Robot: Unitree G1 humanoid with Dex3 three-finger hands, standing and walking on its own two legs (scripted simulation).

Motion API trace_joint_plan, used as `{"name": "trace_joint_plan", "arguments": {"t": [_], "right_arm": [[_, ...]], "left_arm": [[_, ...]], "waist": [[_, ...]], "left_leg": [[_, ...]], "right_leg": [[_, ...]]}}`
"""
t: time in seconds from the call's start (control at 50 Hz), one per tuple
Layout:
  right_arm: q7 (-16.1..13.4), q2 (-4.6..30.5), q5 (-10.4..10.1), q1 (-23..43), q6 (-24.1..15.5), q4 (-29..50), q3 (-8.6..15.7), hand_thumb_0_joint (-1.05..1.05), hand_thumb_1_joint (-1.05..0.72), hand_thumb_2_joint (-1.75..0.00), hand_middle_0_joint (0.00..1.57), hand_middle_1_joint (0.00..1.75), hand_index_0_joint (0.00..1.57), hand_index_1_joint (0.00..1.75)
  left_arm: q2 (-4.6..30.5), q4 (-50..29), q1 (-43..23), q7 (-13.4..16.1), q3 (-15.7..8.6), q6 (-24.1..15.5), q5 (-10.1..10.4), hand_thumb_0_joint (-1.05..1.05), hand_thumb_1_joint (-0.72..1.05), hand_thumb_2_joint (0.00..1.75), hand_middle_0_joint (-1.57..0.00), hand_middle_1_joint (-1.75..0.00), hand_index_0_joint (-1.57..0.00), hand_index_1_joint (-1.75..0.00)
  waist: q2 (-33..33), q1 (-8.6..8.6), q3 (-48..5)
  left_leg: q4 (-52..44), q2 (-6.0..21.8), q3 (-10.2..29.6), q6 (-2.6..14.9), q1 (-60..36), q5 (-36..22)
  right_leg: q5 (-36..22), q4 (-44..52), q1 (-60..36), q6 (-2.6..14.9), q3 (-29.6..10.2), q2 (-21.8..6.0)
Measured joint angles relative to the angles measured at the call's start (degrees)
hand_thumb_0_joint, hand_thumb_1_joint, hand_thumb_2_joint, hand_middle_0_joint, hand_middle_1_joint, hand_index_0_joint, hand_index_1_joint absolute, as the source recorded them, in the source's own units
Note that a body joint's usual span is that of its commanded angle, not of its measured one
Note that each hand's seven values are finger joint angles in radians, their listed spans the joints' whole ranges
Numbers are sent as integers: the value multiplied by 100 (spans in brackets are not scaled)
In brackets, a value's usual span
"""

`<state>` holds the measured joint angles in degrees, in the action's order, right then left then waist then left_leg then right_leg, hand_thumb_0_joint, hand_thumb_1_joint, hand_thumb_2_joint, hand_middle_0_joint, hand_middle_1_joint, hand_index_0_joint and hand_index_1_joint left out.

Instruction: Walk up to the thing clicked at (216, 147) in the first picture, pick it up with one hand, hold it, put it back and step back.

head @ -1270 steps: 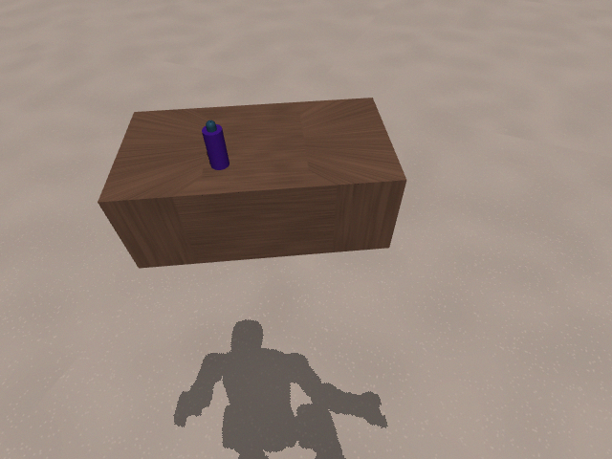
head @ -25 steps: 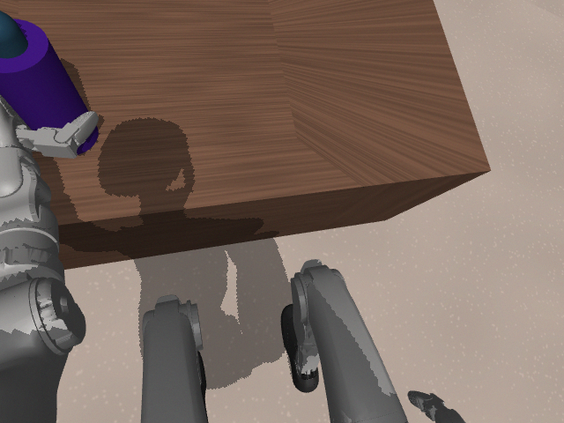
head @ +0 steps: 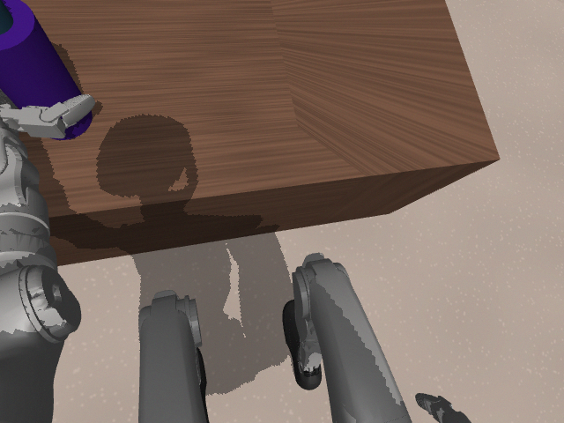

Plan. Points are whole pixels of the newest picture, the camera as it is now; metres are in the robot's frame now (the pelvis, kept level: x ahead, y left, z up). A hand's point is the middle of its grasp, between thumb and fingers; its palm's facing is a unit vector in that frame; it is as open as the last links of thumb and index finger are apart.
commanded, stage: open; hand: left
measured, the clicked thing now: (27, 67) +0.56 +0.21 +0.02
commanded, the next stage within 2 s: withdraw in 0.36 s
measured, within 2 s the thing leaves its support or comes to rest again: rests again in 0.30 s
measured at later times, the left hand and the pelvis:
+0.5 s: hand (19, 74) +0.56 +0.22 +0.01, palm faces +0.17 -0.99 -0.02, open 14.7 cm; pelvis -0.01 +0.00 -0.01, yaw +0 degrees
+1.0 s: hand out of the picture +0.58 +0.29 +0.15, palm faces +0.21 -0.96 -0.18, open 17.5 cm; pelvis +0.01 +0.01 +0.08, yaw +0 degrees
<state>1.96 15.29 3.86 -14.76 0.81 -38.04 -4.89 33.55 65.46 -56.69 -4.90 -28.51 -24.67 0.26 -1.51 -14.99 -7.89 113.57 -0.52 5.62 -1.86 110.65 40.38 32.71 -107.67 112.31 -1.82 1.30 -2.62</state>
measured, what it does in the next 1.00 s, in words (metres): rises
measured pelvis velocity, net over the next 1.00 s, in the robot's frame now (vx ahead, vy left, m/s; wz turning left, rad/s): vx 0.01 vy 0.01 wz -0.01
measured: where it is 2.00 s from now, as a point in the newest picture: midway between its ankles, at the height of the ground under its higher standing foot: (250, 383)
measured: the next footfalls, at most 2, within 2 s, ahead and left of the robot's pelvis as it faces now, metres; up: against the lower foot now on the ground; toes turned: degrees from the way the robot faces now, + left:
none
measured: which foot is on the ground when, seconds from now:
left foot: down 0.00-1.00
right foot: down 0.00-1.00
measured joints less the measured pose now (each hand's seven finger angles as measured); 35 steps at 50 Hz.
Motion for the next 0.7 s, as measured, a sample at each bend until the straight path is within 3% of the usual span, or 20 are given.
{"name": "trace_joint_plan", "arguments": {"t": [0.08,0.24,0.36,0.52,0.6,0.7], "right_arm": [[-2,-22,-5,2,6,-34,11,0,-93,-90,20,30,21,30],[18,69,-7,106,38,94,72,0,-91,-90,21,30,21,30],[28,126,-8,70,59,182,86,0,-90,-89,20,30,21,30],[0,59,3,73,77,184,56,0,-90,-89,20,30,21,30],[-9,70,9,119,99,234,29,0,-90,-90,21,30,21,30],[-47,52,-45,163,193,227,-17,0,-90,-90,21,30,21,30]], "left_arm": [[21,-74,-133,-27,57,-148,56,-1,-36,74,-83,-85,-83,-85],[283,678,-734,-116,206,-136,47,-1,-41,53,-73,-68,-74,-68],[177,555,-697,-158,196,-122,44,-1,-45,40,-63,-56,-64,-56],[66,332,-693,-13,424,-26,-16,-1,-52,24,-45,-35,-46,-36],[125,257,-688,45,340,49,-99,-1,-57,15,-32,-23,-32,-23],[310,-22,-701,33,37,254,-88,-1,-61,8,-19,-12,-19,-13]], "waist": [[19,59,-34],[-30,113,8],[42,160,18],[118,171,29],[59,146,51],[-1,138,93]], "left_leg": [[-21,-17,6,-11,-33,-17],[11,0,0,37,17,-82],[106,-13,-34,62,128,-85],[139,-87,1,52,168,-105],[118,-93,6,57,159,-106],[31,-69,-6,69,23,-85]], "right_leg": [[1,5,-35,14,6,-17],[-93,23,-5,-22,-1,9],[-103,-62,103,-51,-41,5],[-72,-95,92,-34,-11,-64],[-69,-67,70,-35,-3,-72],[-58,17,-54,-66,-9,-56]]}}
